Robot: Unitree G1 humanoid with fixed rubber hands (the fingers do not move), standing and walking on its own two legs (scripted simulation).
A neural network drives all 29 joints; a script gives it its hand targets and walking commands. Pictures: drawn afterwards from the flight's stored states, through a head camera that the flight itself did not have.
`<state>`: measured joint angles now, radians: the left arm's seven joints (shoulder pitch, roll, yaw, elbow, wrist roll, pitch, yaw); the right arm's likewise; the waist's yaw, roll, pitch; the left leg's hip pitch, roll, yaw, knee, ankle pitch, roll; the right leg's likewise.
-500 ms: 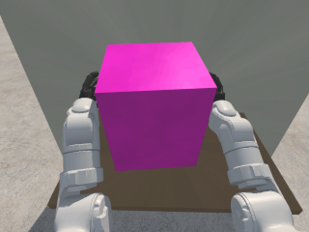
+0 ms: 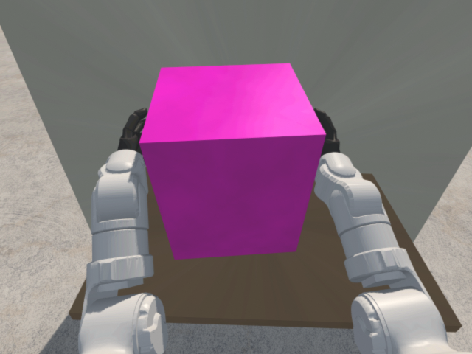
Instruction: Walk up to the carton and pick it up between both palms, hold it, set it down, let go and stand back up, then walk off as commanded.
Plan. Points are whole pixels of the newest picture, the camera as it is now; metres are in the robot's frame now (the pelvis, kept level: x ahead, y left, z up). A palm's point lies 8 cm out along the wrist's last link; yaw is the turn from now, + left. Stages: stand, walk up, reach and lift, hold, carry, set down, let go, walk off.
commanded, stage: hold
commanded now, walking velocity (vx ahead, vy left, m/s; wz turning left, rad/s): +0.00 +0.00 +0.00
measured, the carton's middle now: (231, 163) +0.39 +0.01 +0.20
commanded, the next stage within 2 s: none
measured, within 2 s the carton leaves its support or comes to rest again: neither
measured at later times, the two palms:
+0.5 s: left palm (131, 159) +0.36 +0.16 +0.23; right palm (325, 161) +0.36 -0.15 +0.22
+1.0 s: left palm (131, 157) +0.36 +0.16 +0.24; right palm (326, 157) +0.36 -0.15 +0.23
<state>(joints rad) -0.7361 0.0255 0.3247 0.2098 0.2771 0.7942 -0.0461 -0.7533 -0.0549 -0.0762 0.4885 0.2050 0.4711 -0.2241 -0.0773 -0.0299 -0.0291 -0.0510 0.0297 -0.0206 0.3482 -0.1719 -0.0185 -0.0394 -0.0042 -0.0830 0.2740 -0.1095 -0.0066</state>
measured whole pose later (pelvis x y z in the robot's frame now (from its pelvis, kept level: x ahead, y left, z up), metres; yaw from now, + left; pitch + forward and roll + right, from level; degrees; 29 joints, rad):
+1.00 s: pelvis -0.01 +0.00 +0.00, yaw +0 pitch -8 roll -1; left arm -0.75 0.02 0.34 0.24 0.28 0.79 -0.04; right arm -0.77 -0.05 -0.10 0.51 0.19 0.48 -0.21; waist -0.07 -0.03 -0.03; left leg -0.05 0.03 -0.02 0.34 -0.16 -0.02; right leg -0.04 -0.01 -0.08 0.28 -0.10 -0.01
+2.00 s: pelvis +0.00 +0.00 +0.00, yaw +0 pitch -8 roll -1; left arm -0.73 0.01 0.32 0.18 0.29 0.81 -0.04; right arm -0.74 -0.06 -0.09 0.47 0.21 0.49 -0.22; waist -0.07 -0.02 -0.02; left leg -0.05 0.03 -0.02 0.36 -0.17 -0.01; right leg -0.04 -0.01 -0.08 0.28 -0.11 0.00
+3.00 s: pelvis +0.00 +0.00 +0.00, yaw +0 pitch -8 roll -1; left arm -0.73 0.01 0.32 0.20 0.29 0.81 -0.04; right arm -0.74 -0.06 -0.09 0.48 0.20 0.48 -0.21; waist -0.07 -0.03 -0.02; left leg -0.05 0.03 -0.01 0.35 -0.17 -0.01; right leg -0.04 -0.01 -0.07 0.28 -0.11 0.00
